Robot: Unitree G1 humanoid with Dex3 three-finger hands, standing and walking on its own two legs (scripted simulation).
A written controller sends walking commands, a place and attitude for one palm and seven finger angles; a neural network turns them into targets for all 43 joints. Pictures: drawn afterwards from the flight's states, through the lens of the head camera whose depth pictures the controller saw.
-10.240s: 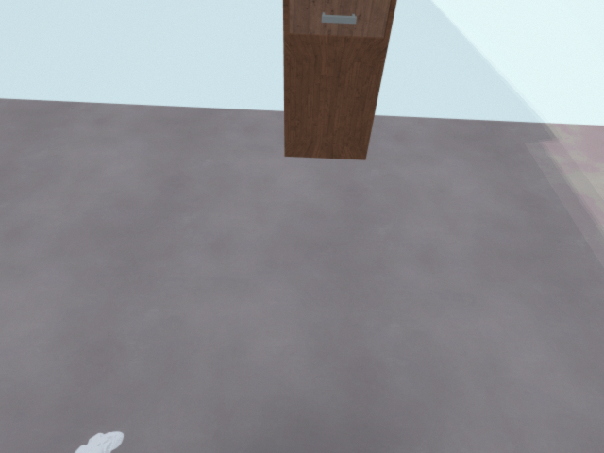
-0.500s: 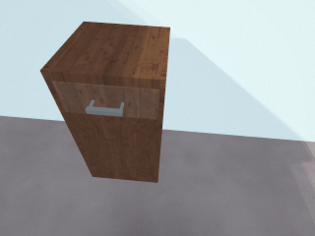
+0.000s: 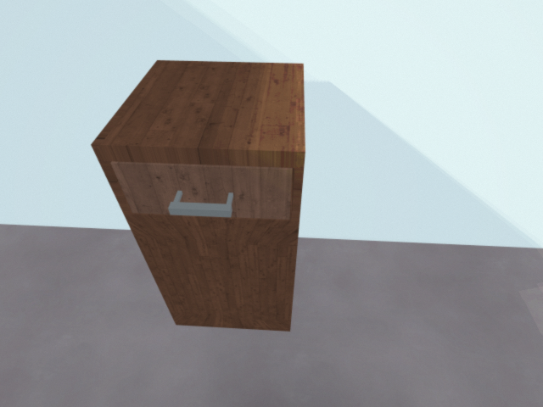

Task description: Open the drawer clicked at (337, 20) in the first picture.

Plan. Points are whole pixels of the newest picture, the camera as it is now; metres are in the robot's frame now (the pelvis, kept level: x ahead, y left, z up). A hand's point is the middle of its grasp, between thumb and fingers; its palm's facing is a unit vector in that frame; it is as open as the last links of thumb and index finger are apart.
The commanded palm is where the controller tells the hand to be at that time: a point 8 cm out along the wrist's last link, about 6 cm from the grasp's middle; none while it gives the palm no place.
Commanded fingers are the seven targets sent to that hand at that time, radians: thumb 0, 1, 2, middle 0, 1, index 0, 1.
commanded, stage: look again from close up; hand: left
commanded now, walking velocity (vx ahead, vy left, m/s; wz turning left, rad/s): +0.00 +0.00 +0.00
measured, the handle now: (202, 202) +0.55 +0.19 -0.05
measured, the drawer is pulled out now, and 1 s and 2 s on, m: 0.00 0.00 0.00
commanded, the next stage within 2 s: raise the hand with hooked fingers in 0.10 s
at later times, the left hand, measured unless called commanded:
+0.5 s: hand (160, 339) +0.23 +0.19 -0.03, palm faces +0.01 -0.45 -0.90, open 7.9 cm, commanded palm +0.15 +0.22 -0.03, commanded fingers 0.00 0.53 0.74 -0.23 -0.54 -0.23 -0.54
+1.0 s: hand (161, 325) +0.24 +0.19 -0.01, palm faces +0.03 -0.06 -1.00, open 10.8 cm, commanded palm +0.21 +0.19 +0.04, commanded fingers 0.00 -0.06 0.49 -0.27 -0.92 -0.27 -0.92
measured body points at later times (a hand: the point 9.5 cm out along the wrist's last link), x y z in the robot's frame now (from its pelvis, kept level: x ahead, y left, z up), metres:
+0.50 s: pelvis -0.01 -0.01 -0.02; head +0.01 -0.03 +0.43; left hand +0.22 +0.21 +0.02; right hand +0.16 -0.27 -0.11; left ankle -0.02 +0.08 -0.74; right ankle +0.01 -0.12 -0.74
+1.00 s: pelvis +0.00 -0.07 -0.04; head +0.05 -0.11 +0.41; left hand +0.24 +0.19 +0.04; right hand +0.22 -0.26 -0.15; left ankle -0.02 +0.09 -0.74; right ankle +0.01 -0.12 -0.74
